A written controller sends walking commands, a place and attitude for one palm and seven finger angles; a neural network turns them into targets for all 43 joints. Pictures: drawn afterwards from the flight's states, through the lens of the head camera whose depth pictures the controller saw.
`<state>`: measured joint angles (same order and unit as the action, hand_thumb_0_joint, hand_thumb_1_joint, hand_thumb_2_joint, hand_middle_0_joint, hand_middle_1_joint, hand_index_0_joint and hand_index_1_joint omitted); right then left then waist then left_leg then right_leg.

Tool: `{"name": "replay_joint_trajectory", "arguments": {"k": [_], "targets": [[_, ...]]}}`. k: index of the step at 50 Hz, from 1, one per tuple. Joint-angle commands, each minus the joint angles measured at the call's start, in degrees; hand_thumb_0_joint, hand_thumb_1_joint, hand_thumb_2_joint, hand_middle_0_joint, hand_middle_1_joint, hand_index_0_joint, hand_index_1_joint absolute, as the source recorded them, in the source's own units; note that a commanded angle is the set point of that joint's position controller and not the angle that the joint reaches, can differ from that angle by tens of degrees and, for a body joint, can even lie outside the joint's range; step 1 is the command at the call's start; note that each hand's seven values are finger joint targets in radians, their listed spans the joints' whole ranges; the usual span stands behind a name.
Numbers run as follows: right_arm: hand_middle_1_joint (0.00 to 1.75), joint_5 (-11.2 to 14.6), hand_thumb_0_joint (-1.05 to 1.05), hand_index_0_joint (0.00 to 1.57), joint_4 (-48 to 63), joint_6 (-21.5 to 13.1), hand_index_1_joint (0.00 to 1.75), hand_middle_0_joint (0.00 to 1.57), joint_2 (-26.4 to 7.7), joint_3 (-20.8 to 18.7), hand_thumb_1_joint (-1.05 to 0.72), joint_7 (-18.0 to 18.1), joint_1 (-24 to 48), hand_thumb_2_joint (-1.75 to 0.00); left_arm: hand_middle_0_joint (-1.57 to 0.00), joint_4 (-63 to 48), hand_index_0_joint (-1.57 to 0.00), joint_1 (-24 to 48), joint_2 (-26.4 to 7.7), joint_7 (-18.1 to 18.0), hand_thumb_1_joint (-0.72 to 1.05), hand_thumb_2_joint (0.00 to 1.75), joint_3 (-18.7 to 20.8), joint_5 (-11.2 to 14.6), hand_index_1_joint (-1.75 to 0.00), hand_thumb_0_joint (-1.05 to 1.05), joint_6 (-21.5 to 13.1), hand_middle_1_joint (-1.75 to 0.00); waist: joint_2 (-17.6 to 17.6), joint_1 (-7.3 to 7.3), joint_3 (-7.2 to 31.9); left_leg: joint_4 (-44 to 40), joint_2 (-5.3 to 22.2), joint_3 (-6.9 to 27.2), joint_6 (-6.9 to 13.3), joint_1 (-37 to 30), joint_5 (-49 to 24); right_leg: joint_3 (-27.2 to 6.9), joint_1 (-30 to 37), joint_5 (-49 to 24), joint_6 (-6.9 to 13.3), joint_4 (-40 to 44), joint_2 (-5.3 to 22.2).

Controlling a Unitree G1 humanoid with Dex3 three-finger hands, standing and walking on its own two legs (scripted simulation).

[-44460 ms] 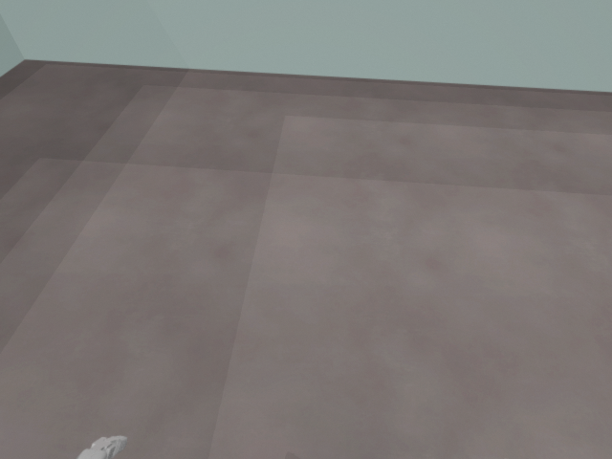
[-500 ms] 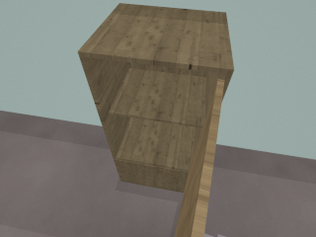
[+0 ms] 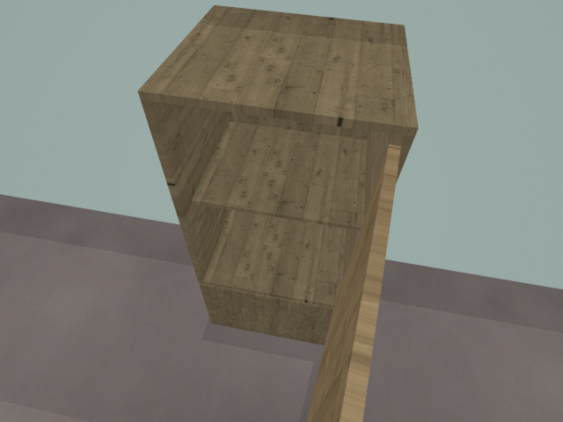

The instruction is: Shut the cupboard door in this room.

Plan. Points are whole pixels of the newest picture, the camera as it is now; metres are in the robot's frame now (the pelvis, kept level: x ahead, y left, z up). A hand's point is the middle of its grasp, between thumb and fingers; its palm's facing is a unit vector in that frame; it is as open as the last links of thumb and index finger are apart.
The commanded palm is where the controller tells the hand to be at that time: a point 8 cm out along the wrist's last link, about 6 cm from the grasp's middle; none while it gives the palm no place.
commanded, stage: turn or walk to find it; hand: left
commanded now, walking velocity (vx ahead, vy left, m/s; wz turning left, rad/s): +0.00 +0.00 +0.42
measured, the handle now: out of the picture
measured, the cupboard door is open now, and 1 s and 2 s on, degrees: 83 84 62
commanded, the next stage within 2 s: stand and wait in 0.76 s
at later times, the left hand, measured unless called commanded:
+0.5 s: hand out of the picture +0.02 +0.21 -0.19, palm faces +0.18 -0.96 -0.21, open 7.4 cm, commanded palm none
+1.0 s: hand out of the picture -0.04 +0.18 -0.17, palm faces +0.34 -0.91 -0.24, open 7.4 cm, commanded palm none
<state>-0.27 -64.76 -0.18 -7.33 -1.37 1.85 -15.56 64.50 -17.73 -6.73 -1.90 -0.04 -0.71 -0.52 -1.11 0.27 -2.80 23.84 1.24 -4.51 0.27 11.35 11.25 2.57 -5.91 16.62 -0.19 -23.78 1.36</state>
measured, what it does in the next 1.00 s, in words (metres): steps on the spot, turning left: right foot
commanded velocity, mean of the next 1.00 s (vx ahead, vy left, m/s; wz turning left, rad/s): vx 0.00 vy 0.00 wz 0.31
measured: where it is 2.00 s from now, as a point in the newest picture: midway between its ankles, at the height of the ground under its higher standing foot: outside the picture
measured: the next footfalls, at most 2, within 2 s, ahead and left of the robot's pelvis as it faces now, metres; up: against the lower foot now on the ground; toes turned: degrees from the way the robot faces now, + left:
right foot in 0.76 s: +0.00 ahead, -0.15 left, +0.00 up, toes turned +16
left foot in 1.08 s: -0.03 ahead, +0.12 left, +0.00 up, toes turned +22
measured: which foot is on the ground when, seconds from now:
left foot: down 0.00-0.76, up 0.78-1.00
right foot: down 0.00-0.40, up 0.42-0.74, down 0.76-1.00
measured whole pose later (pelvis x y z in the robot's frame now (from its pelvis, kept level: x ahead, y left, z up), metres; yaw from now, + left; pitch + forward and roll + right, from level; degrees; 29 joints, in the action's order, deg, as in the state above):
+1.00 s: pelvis -0.02 -0.02 +0.00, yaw +20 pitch +0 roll +2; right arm -0.6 -55.4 2.9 -13.6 -5.1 -0.2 -10.3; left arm 55.5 -13.7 -10.5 -0.9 1.7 -1.6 0.8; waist 0.0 0.0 -3.4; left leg 49.3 -0.2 0.3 -1.9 23.5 23.1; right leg 2.9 -7.1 20.1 -0.9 -26.9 4.1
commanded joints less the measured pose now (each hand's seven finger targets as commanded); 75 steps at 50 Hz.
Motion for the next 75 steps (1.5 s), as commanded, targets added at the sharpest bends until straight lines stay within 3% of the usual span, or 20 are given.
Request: {"name": "replay_joint_trajectory", "arguments": {"k": [1, 17, 19, 20, 22, 27, 32, 36, 38, 39, 43, 51, 53, 55, 56, 70, 71, 72, 73, 75], "targets": [[0.3, -0.14, 0.0, 0.2, 2.0, -0.25, 0.3, 0.2, -5.08, -0.59, -0.9, -0.09, -2.98, -0.9, -0.2, -1.92, -0.2, -4.32, -5.96, -0.4, 0.9, 0.9, 1.48, 0.2, -0.3, 0.0, -0.33, -0.3, 1.33, -0.27, -3.28, -3.78, 4.42, 6.97, 0.69, 0.11, -0.41, -2.78, -7.08, -2.65, 1.03, 4.41, 5.25], [0.3, -0.7, 0.0, 0.2, 8.28, 1.5, 0.3, 0.2, -6.49, -2.84, -0.9, -1.28, -0.71, -0.9, -0.2, -8.6, -0.2, 2.74, -11.9, -0.24, 0.9, 0.9, 4.99, -0.49, -0.3, 0.0, 1.01, -0.3, -4.11, 0.63, -0.98, 13.17, 1.62, 5.34, -0.34, 8.11, 0.94, -3.43, -8.9, -3.78, 6.54, 0.87, 16.23], [0.3, -0.94, 0.0, 0.2, 8.55, 1.1, 0.3, 0.2, -8.66, -2.98, -0.9, -1.46, -2.1, -0.9, -0.2, -9.55, -0.2, 4.23, -11.25, -0.1, 0.9, 0.9, 5.27, -0.37, -0.3, 0.0, 1.43, -0.3, 5.06, 1.34, -1.42, 3.49, 5.34, 15.37, 2.39, 6.84, -6.04, 3.53, -11.11, 0.59, 2.28, -9.43, 8.84], [0.3, -1.26, 0.0, 0.2, 8.88, 0.9, 0.3, 0.2, -11.93, -3.62, -0.9, -1.17, -2.78, -0.9, -0.2, -9.93, -0.2, 3.23, -9.43, 0.03, 0.9, 0.9, 5.09, 0.03, -0.3, 0.0, 1.54, -0.3, 14.35, 1.53, -1.03, -4.5, 11.23, 29.18, 6.39, 5.07, -5.99, 6.16, -14.8, 7.64, -0.52, -19.05, 1.87], [0.3, -0.88, 0.0, 0.2, 8.65, 0.58, 0.3, 0.2, -14.51, -4.63, -0.9, -0.37, -4.88, -0.9, -0.2, -10.92, -0.2, 5.97, -8.97, 0.11, 0.9, 0.9, 4.57, -0.36, -0.3, 0.0, 1.69, -0.3, 15.84, 2.37, 0.31, -10.76, 15.94, 37.51, 12.66, 1.17, -3.47, -1.4, -22.94, 18.01, -0.4, -35.24, 1.48], [0.3, -1.21, 0.0, 0.2, 11.74, 0.38, 0.3, 0.2, -13.74, -4.29, -0.9, -0.02, 0.21, -0.9, -0.2, -10.96, -0.2, 7.68, -8.88, 1.07, 0.9, 0.9, 4.53, -0.06, -0.3, 0.0, 1.45, -0.3, 6.83, 0.7, 6.53, -6.97, 10.02, 28.02, 10.82, -2.61, -5.96, -2.45, -21.54, 11.35, -1.71, -32.32, 1.22], [0.3, -1.32, 0.0, 0.2, 12.12, 1.16, 0.3, 0.2, -15.21, -5.24, -0.9, -0.48, -0.13, -0.9, -0.2, -13.33, -0.2, 9.41, -9.08, 0.89, 0.9, 0.9, 4.23, 0.31, -0.3, 0.0, 1.45, -0.3, 9.65, 2.18, 10.85, -3.65, 8.49, 28.9, 10.08, -7.09, -15.34, -2.11, -16.76, 12.58, -2.51, -19.48, -1.01], [0.3, -0.98, 0.0, 0.2, 13.67, 1.9, 0.3, 0.2, -13.89, -5.32, -0.9, -1.22, 4.01, -0.9, -0.2, -12.15, -0.2, 2.78, -11.1, 0.59, 0.9, 0.9, 4.97, 0.54, -0.3, 0.0, 1.4, -0.3, 9.06, -1.47, 11.21, -0.77, 2.52, 25.01, 4.07, 4.68, -4.72, 0.11, 1.06, -1.51, -1.77, 2.08, -1.66], [0.3, -0.51, 0.0, 0.2, 15.48, 1.84, 0.3, 0.2, -8.91, -4.71, -0.9, -1.72, 5.93, -0.9, -0.2, -12.65, -0.2, 1.56, -19.05, -0.03, 0.9, 0.9, 6.51, -0.75, -0.3, 0.0, 1.04, -0.3, -11.38, -3.22, 6.05, 15.75, -5.95, 11.12, -1.77, 25.41, 14.28, -20.96, 9.57, 5.66, 5.03, 10.87, 19.54], [0.3, -1.19, 0.0, 0.2, 16.1, 1.78, 0.3, 0.2, -11.08, -5.17, -0.9, -1.69, 8.41, -0.9, -0.2, -14.25, -0.2, 5.28, -19.04, -0.01, 0.9, 0.9, 6.12, -0.64, -0.3, 0.0, 1.21, -0.3, -10.52, -3.51, 0.99, 26.57, -4.71, 9.29, -1.89, 24.66, 19.61, -24.73, -0.72, 0.75, 9.32, 11.74, 26.09], [0.3, -1.08, 0.0, 0.2, 12.83, 2.85, 0.3, 0.2, -9.36, -4.72, -0.9, -2.3, 4.45, -0.9, -0.2, -15.2, -0.2, 11.58, -13.96, 0.13, 0.9, 0.9, 4.45, -0.54, -0.3, 0.0, 0.32, -0.3, -7.03, 1.54, -6.53, 37.79, -1.35, 7.67, -2.16, 18.5, 12.02, -10.39, -11.82, -11.46, 8.49, 8.88, 16.45], [0.3, -0.39, 0.0, 0.2, 12.01, 0.73, 0.3, 0.2, -6.97, -2.21, -0.9, -1.65, 6.6, -0.9, -0.2, -9.95, -0.2, -0.57, -14.87, -0.02, 0.9, 0.9, 4.16, -0.36, -0.3, 0.0, -0.06, -0.3, -11.03, -2.11, 2.0, 8.31, -2.82, 1.29, -2.38, 6.83, 6.31, -4.86, 2.73, -36.16, 6.35, -1.18, 11.66], [0.3, -0.51, 0.0, 0.2, 10.2, -0.29, 0.3, 0.2, -9.06, -2.2, -0.9, -1.41, 3.23, -0.9, -0.2, -9.45, -0.2, -0.01, -13.73, -0.07, 0.9, 0.9, 3.78, 0.27, -0.3, 0.0, -0.02, -0.3, -6.99, -0.45, 5.52, -2.25, -0.55, 3.8, -1.51, -4.34, -9.9, -3.1, -0.65, -29.87, 2.99, -7.35, 9.06], [0.3, -0.62, 0.0, 0.2, 9.4, -0.51, 0.3, 0.2, -15.8, -3.58, -0.9, -0.88, -0.24, -0.9, -0.2, -9.79, -0.2, -2.04, -9.43, 0.02, 0.9, 0.9, 2.96, 0.87, -0.3, 0.0, 0.2, -0.3, 12.69, 0.13, 11.24, 0.33, 16.6, 21.38, 7.74, -16.43, -41.99, 2.29, -13.75, 9.39, -1.42, -18.22, 2.38], [0.3, -0.49, 0.0, 0.2, 8.76, 0.17, 0.3, 0.2, -15.87, -3.74, -0.9, -0.43, -0.62, -0.9, -0.2, -9.5, -0.2, -0.64, -9.0, -0.1, 0.9, 0.9, 2.64, 0.67, -0.3, 0.0, 0.57, -0.3, 13.4, 0.89, 10.19, -1.26, 17.72, 21.25, 10.83, -15.09, -44.82, 0.24, -15.37, 18.9, -1.48, -23.97, 1.89], [0.3, -0.6, 0.0, 0.2, 10.23, 1.02, 0.3, 0.2, -12.8, -3.79, -0.9, -0.48, 6.23, -0.9, -0.2, -8.96, -0.2, 0.64, -9.22, 0.61, 0.9, 0.9, 4.05, 0.5, -0.3, 0.0, 0.72, -0.3, 7.59, -2.11, 7.5, 1.37, 6.9, 18.43, 5.94, 1.19, -17.96, 1.56, -1.99, -4.22, -2.07, -1.11, 0.63], [0.3, -0.17, 0.0, 0.2, 10.52, 0.89, 0.3, 0.2, -10.98, -3.56, -0.9, -0.88, 5.81, -0.9, -0.2, -9.02, -0.2, -0.29, -11.6, 0.31, 0.9, 0.9, 4.42, 0.14, -0.3, 0.0, 0.24, -0.3, 2.19, -2.67, 7.93, 5.35, 3.85, 16.43, 3.11, 7.75, -8.65, -2.46, 5.07, -8.44, -1.3, 3.99, 4.94], [0.3, 0.27, 0.0, 0.2, 11.76, 0.74, 0.3, 0.2, -7.7, -3.12, -0.9, -1.25, 5.52, -0.9, -0.2, -9.42, -0.2, -1.58, -17.27, -0.12, 0.9, 0.9, 5.48, -0.73, -0.3, 0.0, -0.29, -0.3, -12.44, -3.37, 7.72, 15.59, -3.35, 8.37, -0.61, 17.83, 8.73, -16.03, 10.78, -15.02, 3.05, 7.2, 18.31], [0.3, -0.22, 0.0, 0.2, 13.28, 1.23, 0.3, 0.2, -9.42, -3.83, -0.9, -1.21, 7.89, -0.9, -0.2, -10.41, -0.2, -1.93, -19.12, 0.13, 0.9, 0.9, 5.7, -0.5, -0.3, 0.0, -0.03, -0.3, -13.11, -4.59, 4.67, 27.16, -4.32, 6.95, -1.54, 19.28, 23.58, -20.64, 4.22, -21.36, 9.48, 7.69, 26.92], [0.3, -0.76, 0.0, 0.2, 11.77, 2.4, 0.3, 0.2, -9.97, -4.42, -0.9, -1.54, 7.2, -0.9, -0.2, -11.73, -0.2, 2.93, -15.48, -0.23, 0.9, 0.9, 5.65, -0.26, -0.3, 0.0, -0.12, -0.3, -10.3, -2.15, 0.03, 39.91, -1.57, 9.74, -1.62, 20.19, 19.49, -13.89, -2.61, -22.76, 11.0, 7.08, 22.48]]}}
